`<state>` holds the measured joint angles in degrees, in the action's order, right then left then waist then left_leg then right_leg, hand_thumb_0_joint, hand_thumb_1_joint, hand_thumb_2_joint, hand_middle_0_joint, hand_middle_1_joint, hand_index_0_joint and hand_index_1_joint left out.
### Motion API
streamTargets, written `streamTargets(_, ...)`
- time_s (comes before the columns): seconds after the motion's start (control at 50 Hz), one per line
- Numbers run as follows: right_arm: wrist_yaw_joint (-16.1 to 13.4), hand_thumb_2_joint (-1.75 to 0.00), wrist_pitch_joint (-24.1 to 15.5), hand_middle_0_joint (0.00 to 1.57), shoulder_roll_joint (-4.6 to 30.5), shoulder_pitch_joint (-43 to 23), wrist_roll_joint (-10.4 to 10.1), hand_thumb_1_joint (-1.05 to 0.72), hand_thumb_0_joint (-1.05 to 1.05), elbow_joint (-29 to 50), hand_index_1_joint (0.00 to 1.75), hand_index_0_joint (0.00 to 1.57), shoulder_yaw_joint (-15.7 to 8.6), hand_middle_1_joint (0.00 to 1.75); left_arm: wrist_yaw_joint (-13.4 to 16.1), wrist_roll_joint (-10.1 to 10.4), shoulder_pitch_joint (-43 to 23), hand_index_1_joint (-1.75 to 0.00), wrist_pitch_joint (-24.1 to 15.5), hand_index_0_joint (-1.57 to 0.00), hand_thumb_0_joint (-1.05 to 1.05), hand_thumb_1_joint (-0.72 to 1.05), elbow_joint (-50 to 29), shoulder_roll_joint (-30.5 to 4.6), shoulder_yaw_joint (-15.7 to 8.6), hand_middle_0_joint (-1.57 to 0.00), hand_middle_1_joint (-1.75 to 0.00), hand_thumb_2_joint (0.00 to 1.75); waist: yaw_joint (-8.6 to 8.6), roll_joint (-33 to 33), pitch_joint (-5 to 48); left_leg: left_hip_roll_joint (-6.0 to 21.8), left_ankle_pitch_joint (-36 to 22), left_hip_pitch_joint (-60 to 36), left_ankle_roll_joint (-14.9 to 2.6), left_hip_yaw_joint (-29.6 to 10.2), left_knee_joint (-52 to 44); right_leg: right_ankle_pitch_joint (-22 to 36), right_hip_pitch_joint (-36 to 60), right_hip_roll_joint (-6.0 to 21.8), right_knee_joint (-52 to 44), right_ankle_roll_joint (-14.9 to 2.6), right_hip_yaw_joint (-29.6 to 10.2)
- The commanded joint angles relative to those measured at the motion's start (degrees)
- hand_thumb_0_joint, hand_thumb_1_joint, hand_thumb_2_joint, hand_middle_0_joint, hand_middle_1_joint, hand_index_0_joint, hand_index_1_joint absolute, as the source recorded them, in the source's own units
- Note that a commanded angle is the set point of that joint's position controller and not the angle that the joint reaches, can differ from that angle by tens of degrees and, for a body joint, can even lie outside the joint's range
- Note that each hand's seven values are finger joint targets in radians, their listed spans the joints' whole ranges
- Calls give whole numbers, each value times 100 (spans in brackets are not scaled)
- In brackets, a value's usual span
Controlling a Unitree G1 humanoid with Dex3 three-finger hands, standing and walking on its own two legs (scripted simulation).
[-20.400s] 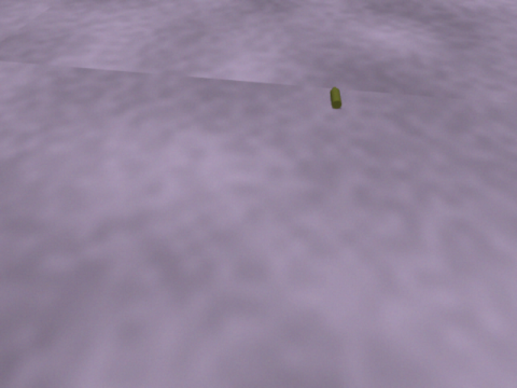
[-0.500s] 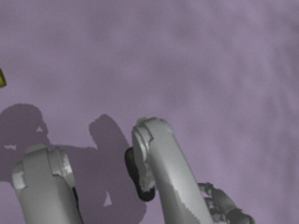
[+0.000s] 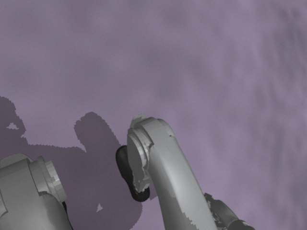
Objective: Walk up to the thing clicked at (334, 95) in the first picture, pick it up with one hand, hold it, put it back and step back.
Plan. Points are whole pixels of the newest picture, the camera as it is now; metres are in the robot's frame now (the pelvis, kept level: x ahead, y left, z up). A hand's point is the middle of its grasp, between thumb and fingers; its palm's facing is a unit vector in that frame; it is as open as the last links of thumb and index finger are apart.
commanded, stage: rest palm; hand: left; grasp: from above
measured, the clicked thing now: out of the picture +0.49 +0.38 -0.28
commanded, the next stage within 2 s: close in 1.34 s
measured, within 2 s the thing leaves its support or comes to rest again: neither
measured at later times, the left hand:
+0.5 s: hand out of the picture +0.46 +0.36 -0.24, palm faces -0.46 -0.15 -0.87, open 14.0 cm
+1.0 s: hand out of the picture +0.46 +0.36 -0.26, palm faces -0.45 -0.15 -0.88, open 14.0 cm
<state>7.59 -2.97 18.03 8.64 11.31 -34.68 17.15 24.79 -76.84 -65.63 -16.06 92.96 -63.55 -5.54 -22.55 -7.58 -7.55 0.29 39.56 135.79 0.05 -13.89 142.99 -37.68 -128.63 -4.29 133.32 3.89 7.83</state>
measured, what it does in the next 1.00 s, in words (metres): stands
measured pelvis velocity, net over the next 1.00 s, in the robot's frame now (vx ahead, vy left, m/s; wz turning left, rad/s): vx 0.00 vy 0.00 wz -0.03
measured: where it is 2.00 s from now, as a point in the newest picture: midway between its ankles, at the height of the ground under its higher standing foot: (101, 202)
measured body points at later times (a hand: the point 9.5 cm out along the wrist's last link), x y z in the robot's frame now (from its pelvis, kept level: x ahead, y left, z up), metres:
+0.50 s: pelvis +0.00 +0.00 +0.00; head +0.29 +0.14 +0.31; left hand +0.48 +0.37 -0.19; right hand +0.08 -0.26 -0.06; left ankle +0.07 +0.13 -0.28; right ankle +0.12 -0.13 -0.28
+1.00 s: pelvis +0.00 +0.00 -0.01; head +0.29 +0.14 +0.31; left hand +0.48 +0.36 -0.20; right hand +0.06 -0.25 -0.05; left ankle +0.07 +0.13 -0.28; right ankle +0.12 -0.13 -0.28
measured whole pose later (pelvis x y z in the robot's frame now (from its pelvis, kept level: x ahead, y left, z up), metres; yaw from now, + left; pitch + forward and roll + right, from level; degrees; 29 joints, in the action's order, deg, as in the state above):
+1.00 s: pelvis +0.00 +0.00 -0.01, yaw -2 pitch +28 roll -16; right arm 9.8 -8.0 19.7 5.5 12.8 -33.5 20.3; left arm 29.1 -74.9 -64.8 -14.6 97.2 -66.3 -5.4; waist -23.1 -9.8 -10.8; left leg 0.9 40.7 134.9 -0.1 -15.8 145.4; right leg -37.5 -127.5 -5.2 134.0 4.4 9.3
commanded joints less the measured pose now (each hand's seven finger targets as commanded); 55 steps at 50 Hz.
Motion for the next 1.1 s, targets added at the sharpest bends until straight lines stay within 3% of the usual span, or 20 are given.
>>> streamTargets(0.0, -69, -90, -92, 20, 1888, 1041, 12, -90, 0, -57, 30, 20, -535, 30, 368, 87, -1474, -102, 78, -5, 0, -56, -760, -1470, -147, -7, -100, 107, -77, 3526, 3849, 194, -1716, -3572, -32, 516, -1379, 1624, 1745, -81, -973, -568, 669)
streamTargets(0.06, -41, -90, -139, 20, 1907, 991, 15, -90, 0, -24, 30, 20, -522, 30, 416, 104, -1371, -103, 153, -6, 0, -56, -709, -1514, -148, -8, -100, 109, -52, 3543, 3825, 198, -1703, -3493, -49, 542, -1365, 1659, 1877, -99, -998, -557, 671)
streamTargets(0.1, -1, -90, -186, 20, 1871, 1022, 18, -90, 0, -86, 30, 20, -520, 30, 386, 169, -1298, -103, 218, -5, 0, -55, -549, -1297, -33, -7, -101, 106, -119, 3347, 3685, 202, -1566, -3337, -81, 562, -1321, 1605, 1883, -113, -1017, -543, 638)
streamTargets(0.16, 15, -90, -237, 20, 1903, 940, 11, -90, 0, -4, 30, 20, -503, 30, 364, 307, -1316, -103, 220, -6, 0, -54, -729, -1438, -113, -7, -102, 106, -87, 3317, 3867, 213, -1495, -3363, -74, 511, -1365, 1553, 2031, -127, -1032, -527, 674)
streamTargets(0.26, 14, -90, -286, 20, 1962, 882, 16, -90, 0, 10, 30, 20, -482, 30, 311, 317, -1309, -102, 173, -6, 0, -55, -667, -1391, -47, -7, -101, 104, -166, 3161, 3697, 223, -1397, -3245, -72, 478, -1287, 1463, 1974, -141, -1025, -538, 697)
streamTargets(0.3, 11, -90, -299, 20, 2035, 886, 22, -90, 0, 22, 30, 20, -510, 30, 299, 302, -1086, -103, 174, -5, 0, -55, -380, -1493, -187, -7, -101, 106, -189, 3069, 3409, 225, -1310, -3163, -64, 448, -1286, 1350, 1843, -126, -1020, -544, 698)
streamTargets(0.34, 7, -90, -300, 20, 2021, 776, 49, -90, 0, 98, 30, 20, -462, 30, 318, 313, -1292, -105, 77, -6, 0, -55, -565, -1429, -80, -8, -103, 108, -192, 3116, 3482, 228, -1242, -3128, -50, 444, -1280, 1328, 1907, -137, -1045, -561, 724)
streamTargets(0.36, 11, -90, -306, 20, 2049, 817, 55, -90, 0, 58, 30, 20, -454, 30, 327, 284, -1180, -105, 78, -6, 0, -56, -450, -1562, -191, -8, -102, 108, -214, 3145, 3423, 242, -1277, -3206, -44, 414, -1304, 1336, 1936, -123, -1017, -547, 722)
streamTargets(0.42, 29, -90, -314, 20, 1970, 798, 71, -90, 0, 39, 30, 20, -411, 30, 363, 263, -1484, -106, -22, -6, 0, -54, -848, -1495, -32, -8, -104, 107, -197, 3420, 3823, 262, -1555, -3517, -39, 422, -1266, 1582, 2073, -146, -974, -524, 722)
streamTargets(0.48, 41, -90, -316, 20, 2069, 801, 93, -90, 0, -13, 30, 20, -406, 30, 435, 259, -1040, -105, -14, -6, 0, -54, -229, -1529, -113, -7, -104, 106, -260, 3184, 3473, 266, -1531, -3348, -31, 368, -1245, 1508, 1963, -152, -975, -523, 792)
streamTargets(0.52, 46, -90, -303, 20, 2003, 771, 108, -90, 0, -6, 30, 20, -395, 30, 493, 236, -1448, -106, -87, -6, 0, -54, -699, -1523, -22, -8, -104, 108, -211, 3418, 3697, 284, -1641, -3490, -8, 353, -1302, 1640, 2047, -158, -944, -511, 801)
streamTargets(0.58, 79, -90, -348, 20, 2002, 728, 107, -90, 0, -24, 30, 20, -384, 30, 534, 192, -1207, -104, -26, -5, 0, -55, -341, -1404, 64, -7, -103, 103, -234, 3407, 3395, 285, -1502, -3408, -15, 356, -1284, 1514, 1837, -160, -904, -522, 794)
streamTargets(0.66, 82, -90, -372, 20, 2074, 695, 118, -90, 0, 9, 30, 20, -366, 30, 635, 185, -1308, -104, -3, -5, 0, -54, -353, -1563, -15, -7, -102, 104, -215, 3346, 3403, 292, -1511, -3368, -1, 317, -1293, 1537, 1856, -156, -907, -517, 832)
streamTargets(0.72, 117, -90, -428, 20, 2038, 700, 114, -90, 0, 36, 30, 20, -340, 30, 652, 159, -1229, -103, 48, -5, 0, -55, -282, -1460, 84, -6, -102, 101, -259, 3317, 3294, 293, -1353, -3280, -23, 342, -1328, 1468, 1886, -182, -911, -506, 809)
streamTargets(0.76, 122, -90, -463, 20, 2108, 727, 108, -90, 0, 51, 30, 20, -331, 30, 648, 203, -1149, -102, 88, -4, 0, -56, -185, -1547, -17, -6, -101, 101, -288, 3170, 3251, 277, -1300, -3155, -44, 350, -1288, 1447, 1936, -174, -942, -483, 797)
streamTargets(0.78, 115, -90, -465, 20, 2103, 693, 120, -90, 0, 64, 30, 20, -312, 30, 678, 272, -1483, -102, 43, -5, 0, -56, -527, -1608, -16, -6, -101, 101, -245, 3274, 3450, 289, -1363, -3230, -18, 332, -1300, 1528, 1974, -157, -925, -492, 824)
streamTargets(0.86, 121, -90, -508, 20, 2128, 694, 109, -90, 0, 25, 30, 20, -318, 30, 651, 246, -1094, -105, 137, -6, 0, -54, -80, -1543, -10, -7, -104, 104, -299, 3187, 3288, 313, -1262, -3264, -24, 291, -1281, 1403, 1870, -175, -909, -484, 816)
streamTargets(0.96, 111, -90, -520, 20, 2141, 689, 110, -90, 0, 68, 30, 20, -272, 30, 685, 274, -1321, -107, 107, -6, 0, -53, -359, -1706, -42, -8, -106, 106, -261, 3332, 3439, 310, -1323, -3235, -17, 309, -1283, 1496, 2026, -180, -906, -494, 824)
streamTargets(1.06, 123, -90, -545, 20, 2180, 717, 128, -90, 0, 33, 30, 20, -264, 30, 661, 295, -1072, -108, 134, -6, 0, -54, -149, -1743, -147, -8, -106, 106, -271, 3206, 3244, 318, -1314, -3173, -5, 301, -1246, 1442, 1975, -163, -934, -496, 834)
streamTargets(1.08, 127, -90, -547, 20, 2158, 698, 112, -90, 0, 49, 30, 20, -283, 30, 653, 290, -1099, -107, 129, -6, 0, -52, -232, -1702, -70, -7, -106, 105, -257, 3236, 3243, 309, -1253, -3136, -20, 334, -1265, 1418, 2033, -178, -947, -493, 794)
